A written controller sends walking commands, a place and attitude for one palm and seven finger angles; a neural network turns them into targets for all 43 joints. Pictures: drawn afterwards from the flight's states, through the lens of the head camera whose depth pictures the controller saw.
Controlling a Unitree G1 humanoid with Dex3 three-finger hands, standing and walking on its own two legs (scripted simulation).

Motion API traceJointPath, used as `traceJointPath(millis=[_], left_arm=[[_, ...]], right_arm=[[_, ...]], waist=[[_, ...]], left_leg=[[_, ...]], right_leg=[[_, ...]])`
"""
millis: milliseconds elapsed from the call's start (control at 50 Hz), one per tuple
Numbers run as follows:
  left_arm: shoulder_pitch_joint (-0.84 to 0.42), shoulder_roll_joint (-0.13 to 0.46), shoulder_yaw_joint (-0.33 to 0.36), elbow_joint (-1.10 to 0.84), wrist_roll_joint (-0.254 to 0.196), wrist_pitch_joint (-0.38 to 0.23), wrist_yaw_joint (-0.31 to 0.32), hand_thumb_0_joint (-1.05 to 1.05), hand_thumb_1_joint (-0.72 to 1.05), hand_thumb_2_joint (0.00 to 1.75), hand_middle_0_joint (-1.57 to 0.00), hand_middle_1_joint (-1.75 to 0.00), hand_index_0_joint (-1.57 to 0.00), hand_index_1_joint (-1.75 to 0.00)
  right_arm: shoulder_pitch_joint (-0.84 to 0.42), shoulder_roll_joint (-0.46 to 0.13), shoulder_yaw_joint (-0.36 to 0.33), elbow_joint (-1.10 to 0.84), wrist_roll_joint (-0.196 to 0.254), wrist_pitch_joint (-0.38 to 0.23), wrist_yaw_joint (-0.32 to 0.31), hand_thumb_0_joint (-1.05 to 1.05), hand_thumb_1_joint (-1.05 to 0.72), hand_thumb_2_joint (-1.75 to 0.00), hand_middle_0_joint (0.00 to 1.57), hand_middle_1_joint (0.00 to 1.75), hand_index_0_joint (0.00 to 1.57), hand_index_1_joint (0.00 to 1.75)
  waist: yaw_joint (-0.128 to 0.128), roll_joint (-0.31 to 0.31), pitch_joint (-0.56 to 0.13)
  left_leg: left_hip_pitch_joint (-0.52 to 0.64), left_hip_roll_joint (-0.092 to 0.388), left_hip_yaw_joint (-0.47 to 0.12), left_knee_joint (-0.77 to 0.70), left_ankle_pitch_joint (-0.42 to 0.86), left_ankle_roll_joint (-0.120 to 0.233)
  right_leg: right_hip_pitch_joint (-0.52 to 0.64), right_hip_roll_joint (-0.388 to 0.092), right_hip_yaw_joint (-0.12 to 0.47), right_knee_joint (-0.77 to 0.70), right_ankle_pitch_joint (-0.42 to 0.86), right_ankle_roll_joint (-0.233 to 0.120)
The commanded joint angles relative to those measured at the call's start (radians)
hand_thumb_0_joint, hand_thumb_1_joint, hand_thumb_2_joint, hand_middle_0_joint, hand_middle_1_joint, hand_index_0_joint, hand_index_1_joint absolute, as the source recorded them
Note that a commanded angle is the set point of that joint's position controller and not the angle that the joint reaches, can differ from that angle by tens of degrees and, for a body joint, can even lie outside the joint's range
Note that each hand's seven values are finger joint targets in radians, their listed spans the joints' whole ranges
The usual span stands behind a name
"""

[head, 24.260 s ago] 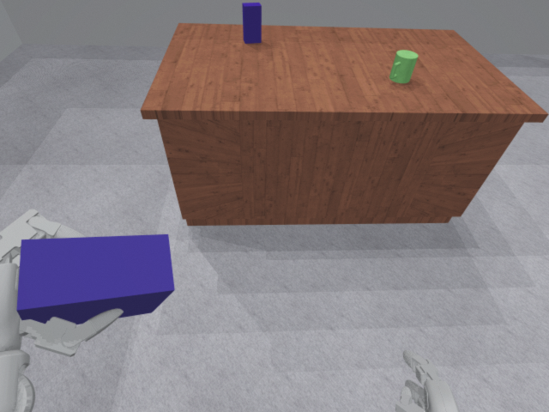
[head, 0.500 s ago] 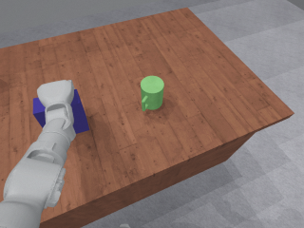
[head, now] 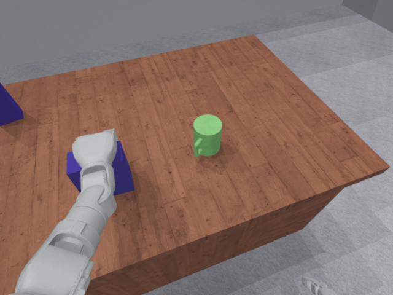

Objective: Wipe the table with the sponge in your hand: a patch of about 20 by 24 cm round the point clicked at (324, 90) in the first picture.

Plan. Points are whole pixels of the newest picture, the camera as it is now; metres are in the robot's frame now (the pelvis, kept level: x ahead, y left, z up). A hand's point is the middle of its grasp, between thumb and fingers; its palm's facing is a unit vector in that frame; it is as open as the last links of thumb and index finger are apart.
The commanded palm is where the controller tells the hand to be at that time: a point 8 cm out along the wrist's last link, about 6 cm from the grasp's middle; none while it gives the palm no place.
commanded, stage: wipe back along the middle lane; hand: left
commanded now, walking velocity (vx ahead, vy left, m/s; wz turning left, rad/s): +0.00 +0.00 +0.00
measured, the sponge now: (105, 177) +0.39 +0.26 -0.04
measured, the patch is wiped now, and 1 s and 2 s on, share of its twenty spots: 0.65 0.95 0.95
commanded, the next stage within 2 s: slide across to the third lane in 1.14 s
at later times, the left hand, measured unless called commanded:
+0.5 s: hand (104, 177) +0.35 +0.23 +0.01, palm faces -0.04 +0.00 -1.00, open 10.3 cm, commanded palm +0.30 +0.21 +0.04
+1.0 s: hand (110, 201) +0.30 +0.20 +0.01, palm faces +0.00 -0.03 -1.00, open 10.3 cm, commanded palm +0.25 +0.19 +0.04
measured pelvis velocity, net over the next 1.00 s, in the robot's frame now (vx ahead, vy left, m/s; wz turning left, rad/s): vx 0.00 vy -0.02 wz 0.02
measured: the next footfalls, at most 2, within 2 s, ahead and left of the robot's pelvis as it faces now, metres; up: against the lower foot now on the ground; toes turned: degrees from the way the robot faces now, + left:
none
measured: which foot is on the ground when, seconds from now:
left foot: down 0.00-1.00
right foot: down 0.00-1.00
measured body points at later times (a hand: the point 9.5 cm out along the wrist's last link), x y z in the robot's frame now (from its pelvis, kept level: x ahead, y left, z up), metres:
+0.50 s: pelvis -0.01 +0.00 +0.00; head +0.02 -0.02 +0.45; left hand +0.35 +0.23 +0.07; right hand +0.16 -0.24 -0.12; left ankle +0.00 +0.12 -0.72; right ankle -0.05 -0.14 -0.72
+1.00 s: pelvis +0.00 -0.02 +0.00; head +0.00 -0.05 +0.45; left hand +0.29 +0.20 +0.07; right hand +0.21 -0.24 -0.10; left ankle +0.00 +0.12 -0.72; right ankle -0.05 -0.14 -0.72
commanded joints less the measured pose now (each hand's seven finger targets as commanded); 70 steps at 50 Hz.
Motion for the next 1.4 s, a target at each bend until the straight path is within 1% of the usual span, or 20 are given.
traceJointPath(millis=[0, 280, 420, 480, 520, 600, 720, 740, 820, 860, 1000, 1020, 1040, 1120, 1140, 1200, 1220, 1240, 1320, 1380], left_arm=[[-0.100, 0.059, -0.015, -0.076, 0.004, 0.030, -0.040, 0.00, 0.10, 1.30, -1.20, -1.60, -1.20, -1.60], [-0.057, -0.010, -0.080, -0.165, 0.007, 0.083, -0.054, 0.00, 0.10, 1.30, -1.20, -1.60, -1.20, -1.60], [-0.010, 0.033, -0.043, -0.202, 0.002, 0.090, -0.065, 0.00, 0.10, 1.30, -1.20, -1.60, -1.20, -1.60], [0.059, -0.030, -0.090, -0.235, -0.006, 0.084, -0.071, 0.00, 0.10, 1.30, -1.20, -1.60, -1.20, -1.60], [0.127, 0.013, -0.046, -0.262, -0.011, 0.084, -0.069, 0.00, 0.10, 1.30, -1.20, -1.60, -1.20, -1.60], [0.161, -0.050, -0.108, -0.327, -0.018, 0.091, -0.073, 0.00, 0.10, 1.30, -1.20, -1.60, -1.20, -1.60], [0.207, -0.008, -0.080, -0.390, -0.016, 0.119, -0.079, 0.00, 0.10, 1.30, -1.20, -1.60, -1.20, -1.60], [0.207, -0.048, -0.120, -0.407, -0.017, 0.121, -0.083, 0.00, 0.10, 1.30, -1.20, -1.60, -1.20, -1.60], [0.323, -0.012, -0.079, -0.441, -0.012, 0.112, -0.087, 0.00, 0.10, 1.30, -1.20, -1.60, -1.20, -1.60], [0.358, -0.055, -0.123, -0.481, -0.019, 0.108, -0.091, 0.00, 0.10, 1.30, -1.20, -1.60, -1.20, -1.60], [0.390, -0.058, -0.131, -0.545, -0.023, 0.118, -0.089, 0.00, 0.10, 1.30, -1.20, -1.60, -1.20, -1.60], [0.389, -0.015, -0.088, -0.549, -0.017, 0.119, -0.085, 0.00, 0.10, 1.30, -1.20, -1.60, -1.20, -1.60], [0.398, -0.063, -0.140, -0.563, -0.016, 0.121, -0.089, 0.00, 0.10, 1.30, -1.20, -1.60, -1.20, -1.60], [0.384, -0.022, -0.106, -0.552, 0.001, 0.121, -0.089, 0.00, 0.10, 1.30, -1.20, -1.60, -1.20, -1.60], [0.381, -0.065, -0.148, -0.569, -0.004, 0.120, -0.092, 0.00, 0.10, 1.30, -1.20, -1.60, -1.20, -1.60], [0.335, -0.040, -0.129, -0.538, 0.001, 0.120, -0.092, 0.00, 0.10, 1.30, -1.20, -1.60, -1.20, -1.60], [0.325, 0.010, -0.078, -0.529, 0.007, 0.120, -0.090, 0.00, 0.10, 1.30, -1.20, -1.60, -1.20, -1.60], [0.305, -0.039, -0.126, -0.559, 0.003, 0.119, -0.092, 0.00, 0.10, 1.30, -1.20, -1.60, -1.20, -1.60], [0.262, -0.027, -0.117, -0.590, 0.001, 0.108, -0.092, 0.00, 0.10, 1.30, -1.20, -1.60, -1.20, -1.60], [0.251, -0.090, -0.184, -0.614, -0.016, 0.095, -0.099, 0.00, 0.10, 1.30, -1.20, -1.60, -1.20, -1.60]], right_arm=[[-0.041, -0.137, -0.033, -0.125, -0.001, -0.019, -0.015, 0.00, -0.90, -0.90, 0.20, 0.30, 0.20, 0.30], [-0.103, -0.121, -0.015, -0.161, 0.004, -0.013, -0.028, 0.00, -0.90, -0.90, 0.20, 0.30, 0.20, 0.30], [-0.119, -0.128, -0.010, -0.171, 0.007, -0.014, -0.034, 0.00, -0.90, -0.90, 0.20, 0.30, 0.20, 0.30], [-0.118, -0.119, -0.013, -0.182, 0.008, -0.023, -0.027, 0.00, -0.90, -0.90, 0.20, 0.30, 0.20, 0.30], [-0.130, -0.127, -0.014, -0.188, 0.008, -0.025, -0.024, 0.00, -0.90, -0.90, 0.20, 0.30, 0.20, 0.30], [-0.152, -0.120, -0.010, -0.199, 0.013, -0.030, -0.019, 0.00, -0.90, -0.90, 0.20, 0.30, 0.20, 0.30], [-0.178, -0.124, -0.006, -0.207, 0.018, -0.033, -0.021, 0.00, -0.90, -0.90, 0.20, 0.30, 0.20, 0.30], [-0.184, -0.118, -0.004, -0.215, 0.017, -0.035, -0.021, 0.00, -0.90, -0.90, 0.20, 0.30, 0.20, 0.30], [-0.189, -0.119, -0.005, -0.223, 0.017, -0.043, -0.016, 0.00, -0.90, -0.90, 0.20, 0.30, 0.20, 0.30], [-0.202, -0.107, -0.001, -0.239, 0.019, -0.044, -0.012, 0.00, -0.90, -0.90, 0.20, 0.30, 0.20, 0.30], [-0.233, -0.103, 0.004, -0.249, 0.020, -0.045, -0.012, 0.00, -0.90, -0.90, 0.20, 0.30, 0.20, 0.30], [-0.232, -0.110, 0.000, -0.245, 0.019, -0.043, -0.012, 0.00, -0.90, -0.90, 0.20, 0.30, 0.20, 0.30], [-0.242, -0.101, 0.005, -0.254, 0.021, -0.044, -0.012, 0.00, -0.90, -0.90, 0.20, 0.30, 0.20, 0.30], [-0.244, -0.107, 0.003, -0.243, 0.020, -0.045, -0.012, 0.00, -0.90, -0.90, 0.20, 0.30, 0.20, 0.30], [-0.245, -0.100, 0.005, -0.251, 0.019, -0.047, -0.014, 0.00, -0.90, -0.90, 0.20, 0.30, 0.20, 0.30], [-0.239, -0.103, 0.008, -0.238, 0.019, -0.048, -0.023, 0.00, -0.90, -0.90, 0.20, 0.30, 0.20, 0.30], [-0.238, -0.112, 0.005, -0.232, 0.017, -0.049, -0.027, 0.00, -0.90, -0.90, 0.20, 0.30, 0.20, 0.30], [-0.242, -0.104, 0.005, -0.240, 0.017, -0.050, -0.029, 0.00, -0.90, -0.90, 0.20, 0.30, 0.20, 0.30], [-0.243, -0.103, -0.002, -0.234, 0.015, -0.055, -0.027, 0.00, -0.90, -0.90, 0.20, 0.30, 0.20, 0.30], [-0.246, -0.092, -0.001, -0.242, 0.017, -0.063, -0.024, 0.00, -0.90, -0.90, 0.20, 0.30, 0.20, 0.30]], waist=[[-0.001, -0.087, -0.253], [0.005, -0.074, -0.194], [0.017, -0.088, -0.175], [0.025, -0.093, -0.203], [0.041, -0.101, -0.216], [0.028, -0.116, -0.166], [0.040, -0.133, -0.134], [0.034, -0.123, -0.121], [0.058, -0.133, -0.167], [0.055, -0.132, -0.147], [0.058, -0.145, -0.103], [0.063, -0.143, -0.107], [0.058, -0.121, -0.096], [0.064, -0.134, -0.098], [0.058, -0.129, -0.101], [0.055, -0.137, -0.094], [0.060, -0.144, -0.094], [0.054, -0.117, -0.121], [0.054, -0.109, -0.160], [0.043, -0.109, -0.152]], left_leg=[[0.257, -0.039, 0.029, -0.038, 0.378, 0.039], [0.272, -0.043, 0.010, -0.061, 0.305, 0.034], [0.259, -0.046, 0.002, -0.070, 0.273, 0.032], [0.272, -0.047, 0.011, -0.058, 0.304, 0.037], [0.267, -0.049, 0.009, -0.056, 0.319, 0.035], [0.262, -0.048, 0.018, -0.056, 0.315, 0.037], [0.258, -0.055, 0.013, -0.068, 0.284, 0.037], [0.262, -0.056, 0.020, -0.067, 0.281, 0.039], [0.277, -0.059, 0.019, -0.054, 0.332, 0.036], [0.277, -0.061, 0.024, -0.050, 0.332, 0.036], [0.274, -0.066, 0.029, -0.059, 0.295, 0.036], [0.276, -0.062, 0.020, -0.062, 0.295, 0.033], [0.281, -0.064, 0.025, -0.062, 0.289, 0.035], [0.279, -0.062, 0.015, -0.064, 0.276, 0.032], [0.283, -0.065, 0.023, -0.060, 0.274, 0.036], [0.271, -0.068, 0.023, -0.061, 0.246, 0.034], [0.266, -0.066, 0.017, -0.063, 0.237, 0.032], [0.281, -0.068, 0.027, -0.060, 0.247, 0.037], [0.304, -0.065, 0.015, -0.057, 0.273, 0.038], [0.312, -0.064, 0.019, -0.056, 0.277, 0.044]], right_leg=[[0.073, 0.060, -0.049, -0.043, 0.460, -0.065], [0.048, 0.064, -0.060, -0.054, 0.338, -0.074], [0.066, 0.064, -0.053, -0.060, 0.317, -0.076], [0.082, 0.065, -0.056, -0.050, 0.355, -0.076], [0.114, 0.064, -0.048, -0.048, 0.392, -0.076], [0.101, 0.060, -0.048, -0.051, 0.409, -0.070], [0.117, 0.060, -0.041, -0.060, 0.387, -0.071], [0.112, 0.059, -0.045, -0.056, 0.386, -0.070], [0.152, 0.058, -0.036, -0.041, 0.465, -0.072], [0.150, 0.054, -0.041, -0.039, 0.476, -0.068], [0.143, 0.051, -0.029, -0.055, 0.451, -0.065], [0.144, 0.056, -0.023, -0.053, 0.439, -0.070], [0.135, 0.055, -0.030, -0.050, 0.420, -0.068], [0.125, 0.058, -0.021, -0.050, 0.398, -0.074], [0.126, 0.057, -0.026, -0.044, 0.400, -0.071], [0.110, 0.056, -0.023, -0.052, 0.368, -0.067], [0.110, 0.060, -0.011, -0.055, 0.358, -0.072], [0.119, 0.055, -0.014, -0.048, 0.371, -0.070], [0.134, 0.055, -0.011, -0.048, 0.400, -0.073], [0.129, 0.051, -0.022, -0.051, 0.402, -0.069]])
